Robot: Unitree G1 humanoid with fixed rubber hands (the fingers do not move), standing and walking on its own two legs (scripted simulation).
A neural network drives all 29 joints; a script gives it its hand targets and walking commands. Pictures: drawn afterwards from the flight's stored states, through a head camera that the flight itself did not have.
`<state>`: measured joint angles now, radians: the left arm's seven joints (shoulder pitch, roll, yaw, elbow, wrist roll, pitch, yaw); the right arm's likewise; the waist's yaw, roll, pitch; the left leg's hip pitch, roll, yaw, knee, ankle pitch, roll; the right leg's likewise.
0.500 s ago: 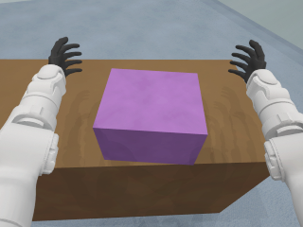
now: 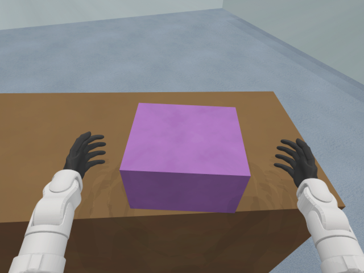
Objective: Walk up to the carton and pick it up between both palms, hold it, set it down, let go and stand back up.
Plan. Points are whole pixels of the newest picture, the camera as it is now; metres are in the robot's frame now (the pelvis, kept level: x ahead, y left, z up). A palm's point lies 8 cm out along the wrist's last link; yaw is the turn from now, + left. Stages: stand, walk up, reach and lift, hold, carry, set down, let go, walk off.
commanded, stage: set down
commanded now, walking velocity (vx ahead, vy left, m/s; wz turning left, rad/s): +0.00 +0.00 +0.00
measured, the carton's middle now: (184, 155) +0.41 -0.01 +0.02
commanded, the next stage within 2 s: let go in 1.82 s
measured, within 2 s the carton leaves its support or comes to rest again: neither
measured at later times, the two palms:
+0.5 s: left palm (59, 199) +0.26 +0.26 +0.06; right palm (296, 196) +0.26 -0.24 +0.06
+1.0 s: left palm (60, 231) +0.21 +0.25 +0.03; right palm (298, 222) +0.21 -0.23 +0.04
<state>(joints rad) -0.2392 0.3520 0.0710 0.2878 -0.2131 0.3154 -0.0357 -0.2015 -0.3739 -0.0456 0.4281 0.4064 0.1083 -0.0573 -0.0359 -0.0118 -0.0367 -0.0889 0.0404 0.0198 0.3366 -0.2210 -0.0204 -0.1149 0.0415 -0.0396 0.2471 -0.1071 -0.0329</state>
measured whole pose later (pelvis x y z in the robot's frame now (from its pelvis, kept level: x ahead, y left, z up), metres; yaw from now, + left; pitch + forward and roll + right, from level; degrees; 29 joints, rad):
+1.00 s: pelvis -0.01 +0.01 +0.00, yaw +0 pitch -3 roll +0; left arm 0.19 0.28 0.06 0.13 -0.23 0.09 0.01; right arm 0.25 -0.25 -0.09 0.08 0.24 0.04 0.02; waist 0.02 -0.01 0.00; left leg -0.05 0.02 0.03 0.32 -0.21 -0.01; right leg -0.11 0.02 -0.02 0.29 -0.13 -0.03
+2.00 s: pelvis -0.01 +0.00 +0.00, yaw +1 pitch -6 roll +0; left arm 0.23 0.22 -0.02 0.44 -0.04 0.13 0.01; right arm 0.21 -0.18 -0.04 0.60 0.00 -0.12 0.02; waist 0.03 0.00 0.09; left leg -0.04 0.03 0.01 0.38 -0.24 -0.02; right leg -0.09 0.03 -0.05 0.35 -0.16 -0.04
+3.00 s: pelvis -0.01 +0.01 -0.02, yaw -6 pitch +0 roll +1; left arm 0.31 0.23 0.02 0.75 0.03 -0.02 0.00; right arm 0.27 -0.26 -0.04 0.87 -0.04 0.01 0.00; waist 0.00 0.00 0.00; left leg -0.21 0.03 0.12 0.53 -0.32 0.01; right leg -0.33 0.04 0.07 0.55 -0.22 -0.02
